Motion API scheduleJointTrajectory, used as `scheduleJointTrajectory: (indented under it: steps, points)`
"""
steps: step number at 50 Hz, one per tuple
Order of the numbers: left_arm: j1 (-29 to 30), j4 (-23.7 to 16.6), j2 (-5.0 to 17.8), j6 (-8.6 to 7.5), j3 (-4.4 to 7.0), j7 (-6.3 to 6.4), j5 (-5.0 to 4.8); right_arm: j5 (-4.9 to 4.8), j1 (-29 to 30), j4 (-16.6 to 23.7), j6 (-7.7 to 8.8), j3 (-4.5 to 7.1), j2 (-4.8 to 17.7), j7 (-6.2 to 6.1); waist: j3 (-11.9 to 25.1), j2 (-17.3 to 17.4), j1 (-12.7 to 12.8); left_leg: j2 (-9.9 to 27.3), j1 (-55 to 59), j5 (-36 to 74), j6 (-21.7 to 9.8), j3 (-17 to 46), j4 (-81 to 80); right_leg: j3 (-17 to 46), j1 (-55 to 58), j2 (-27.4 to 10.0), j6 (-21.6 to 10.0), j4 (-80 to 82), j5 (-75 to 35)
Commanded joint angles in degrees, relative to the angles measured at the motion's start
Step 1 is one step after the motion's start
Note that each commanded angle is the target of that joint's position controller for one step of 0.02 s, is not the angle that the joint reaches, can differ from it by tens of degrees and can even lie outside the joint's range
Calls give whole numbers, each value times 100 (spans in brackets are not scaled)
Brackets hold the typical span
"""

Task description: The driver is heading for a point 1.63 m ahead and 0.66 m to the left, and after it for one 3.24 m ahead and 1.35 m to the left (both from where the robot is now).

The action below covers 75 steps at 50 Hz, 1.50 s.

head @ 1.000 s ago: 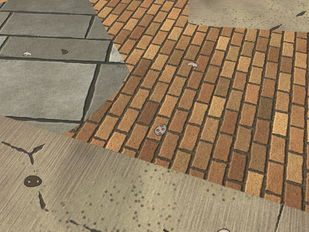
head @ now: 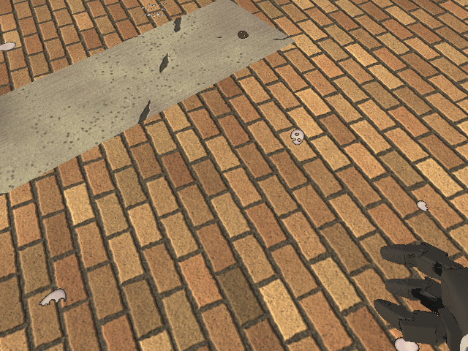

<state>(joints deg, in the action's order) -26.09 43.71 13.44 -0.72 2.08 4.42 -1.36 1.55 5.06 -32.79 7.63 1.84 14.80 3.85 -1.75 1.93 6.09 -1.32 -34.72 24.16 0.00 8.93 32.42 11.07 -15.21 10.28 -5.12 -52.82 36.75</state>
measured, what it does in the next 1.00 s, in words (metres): goes down, turning left: left foot 0.14 m lower, then right foot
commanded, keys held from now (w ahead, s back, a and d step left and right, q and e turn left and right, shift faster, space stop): q+shift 0.72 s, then shift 0.18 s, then w+shift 0.10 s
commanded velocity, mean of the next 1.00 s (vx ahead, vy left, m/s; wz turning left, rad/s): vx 0.11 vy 0.00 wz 0.54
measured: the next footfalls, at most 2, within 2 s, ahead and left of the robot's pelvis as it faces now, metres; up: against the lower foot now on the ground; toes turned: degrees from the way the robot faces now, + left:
left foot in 0.08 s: +0.27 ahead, +0.13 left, -0.14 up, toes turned -7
right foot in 0.54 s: +0.37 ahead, -0.02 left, -0.14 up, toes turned +32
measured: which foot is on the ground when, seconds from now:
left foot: up 0.00-0.06, down 0.08-0.54, up 0.56-1.00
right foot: down 0.00-0.08, up 0.10-0.52, down 0.54-1.00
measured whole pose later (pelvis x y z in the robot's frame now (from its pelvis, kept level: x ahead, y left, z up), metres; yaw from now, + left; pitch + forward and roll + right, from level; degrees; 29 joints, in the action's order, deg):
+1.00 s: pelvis +0.28 +0.07 -0.08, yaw +39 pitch +3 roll +0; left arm -12.1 44.8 17.6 0.0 4.2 -1.1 -1.4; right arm -1.3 -9.2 -34.3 -3.3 2.7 16.5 0.4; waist -0.8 0.5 3.0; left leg 1.2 -17.7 -19.7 1.1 0.5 33.5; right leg -6.0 -14.2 -3.2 -0.5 -27.8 16.6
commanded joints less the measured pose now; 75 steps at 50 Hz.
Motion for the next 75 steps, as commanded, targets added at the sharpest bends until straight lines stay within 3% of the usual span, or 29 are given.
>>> scheduleJointTrajectory:
  steps: [1,3,4,5,6,8,9,11,15,25,27,28,29,31,35,42,45,50,51,52,53,58,63,67,70,72,73,74,75]
  points:
    - [30,-76,462,-9,181,174,-97,-93,-308,122,-91,54,134,-11,162,-463,-243,192,1729,1297,215,-339,-1319,334,-545,-552,-105,267,-1144]
    - [369,-50,338,7,154,111,-23,-170,-1558,-390,-65,196,331,-67,262,-550,-798,495,2264,1710,268,-557,-2193,-153,-93,-544,12,-971,-1574]
    - [457,17,245,1,138,-28,85,-143,-2814,-862,-63,286,471,-36,686,-239,-1293,779,3481,1933,97,-355,-1877,-571,-570,-464,171,-2400,-1217]
    - [181,-4,-61,-56,97,-184,248,-52,-3420,-1153,-57,235,548,21,1045,774,-1120,938,5056,3794,-46,3,-485,-1074,-2200,-45,431,-4440,1129]
    - [-886,-200,76,-119,59,-267,43,-6,-2813,-1136,-43,290,885,30,1157,1594,-234,1738,5943,3910,-886,2049,-16,-569,-3755,-404,721,-5113,803]
    - [307,-443,523,-280,23,-225,240,46,-2509,-722,-190,334,779,-127,1760,456,-894,1850,5510,3307,-1516,2134,-316,-411,-3965,-728,756,-5531,-103]
    - [225,-717,762,-315,46,-179,55,29,-1616,-561,-226,467,1460,-244,2250,621,-211,2271,4933,-294,-2069,3581,-1103,77,-3908,-940,688,-4356,-1457]
    - [1267,-711,1170,-39,230,-56,213,-74,-1337,-375,-377,288,893,-377,1195,-591,-312,1572,2730,-1387,-1750,2956,-1427,91,-3010,-1094,875,-2732,-1812]
    - [1923,-901,351,33,127,-37,304,-306,-1929,-564,-676,399,1064,-560,1036,313,-509,403,1819,-1978,-983,2024,-1411,-320,-1687,-574,1013,31,-2095]
    - [2676,-840,719,-230,331,-294,70,-302,-2099,-107,-1043,627,1024,-746,506,840,-704,157,2251,-3581,-709,3027,-1264,107,-487,-486,820,2663,-2548]
    - [2369,-690,870,-257,409,-282,88,-370,-2155,-33,-1048,534,732,-691,785,207,-651,-351,1607,-4985,-411,2584,-325,260,933,-1252,489,3503,-3548]
    - [2241,-766,1053,-181,422,-247,205,-337,-2548,-95,-1062,431,443,-669,1213,-717,-811,-875,910,-6067,-169,1606,1083,1085,1827,-2386,-79,3189,-4715]
    - [2183,-748,1150,-114,428,-291,445,-416,-2659,149,-1038,526,842,-623,1224,-1598,-946,-1002,132,-6380,42,921,2254,2037,1621,-3278,-837,3340,-5053]
    - [2645,-894,675,-103,354,-295,281,-312,-2585,-44,-1064,718,1574,-556,691,-1001,-920,-366,-121,-5382,423,496,3229,1178,1061,-2821,-772,3340,-4373]
    - [2585,-877,745,24,302,-246,252,-325,-2338,71,-1177,550,1032,-471,305,-774,-798,-9,-415,-4497,613,-278,3847,-45,605,-2220,-634,3407,-4451]
    - [2117,-586,1234,57,444,-390,213,-212,-1691,349,-1092,328,712,-461,752,-888,-518,366,246,-4460,684,-594,2256,-510,1049,-2460,-901,3334,-5479]
    - [2044,-467,1334,52,461,-475,116,-215,-1542,326,-1096,294,712,-441,757,-1050,-487,247,894,-4483,533,-785,1361,-631,925,-2504,-862,3258,-5309]
    - [1624,-152,1172,-79,337,-589,-65,-308,-2155,-138,-979,283,726,-326,511,-916,-783,-13,3287,-4311,-274,-1193,-722,-599,-694,-2328,-370,3337,-486]
    - [1785,-178,799,-153,203,-627,53,-319,-2868,-353,-926,339,879,-367,656,-404,-1134,548,4449,-4678,-496,-382,-931,-1000,-1667,-2025,-14,2290,-487]
    - [2055,-543,368,-300,74,-700,139,-214,-3399,-452,-868,501,1625,-385,750,1231,-1263,1984,5224,-6237,-1272,2016,-1489,-1898,-3390,-1218,495,100,-341]
    - [2584,-713,930,-442,219,-659,-21,-171,-3483,-414,-701,537,1667,-352,295,898,-1561,2409,4644,-7064,-1854,3136,-2167,-1076,-4218,-1305,424,-805,-365]
    - [1917,-320,1007,-465,280,-691,-21,-123,-2573,-383,-367,252,778,-384,-361,611,-909,1557,3904,-4689,-1046,731,-2478,-654,-4160,-1695,382,-1011,-2820]
    - [2024,-512,755,-324,211,-618,-47,-57,-2621,-602,-174,254,725,-403,-463,418,-831,1321,3227,-3162,-717,-952,-2757,-606,-3653,-1344,585,-372,-4116]
    - [2786,-885,400,-403,43,-852,73,-98,-2647,-849,-211,247,893,-527,-857,198,-1025,1200,2670,-1199,-434,-1871,-2621,-1485,-2339,-1189,384,1182,-4766]
    - [2116,-894,788,-397,210,-1011,23,-161,-2547,-844,-413,338,1336,-691,-59,521,-600,1285,3635,2135,-185,-1992,-1101,-1996,-1424,-555,122,1524,-3967]
    - [301,-519,1379,-288,491,-932,-2,-210,-2255,-679,-499,384,1498,-727,931,555,310,1241,3147,2602,-41,-1882,1198,-1676,755,-306,-228,1694,-3905]
    - [-73,-436,1569,-197,545,-767,-35,-181,-2448,-650,-402,258,1058,-651,1167,-302,351,759,1969,-881,278,-1783,2939,-797,2102,-748,-470,2090,-4728]
    - [339,-790,2230,-217,620,-695,118,-8,-3554,-414,-278,-1,243,-455,2233,-2070,-598,-500,-439,-6244,677,-1046,5882,2530,4310,-2688,-2071,1876,-6090]
    - [294,-1012,2041,-179,633,-680,162,-62,-3181,-406,-108,90,1045,-355,3581,-835,49,-414,-454,-5916,410,280,6240,3684,4316,-2903,-2253,2774,-4260]
Over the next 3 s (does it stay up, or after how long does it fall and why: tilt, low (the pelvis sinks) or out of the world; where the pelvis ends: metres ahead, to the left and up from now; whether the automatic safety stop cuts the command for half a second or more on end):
stays up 0.94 0.40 -0.09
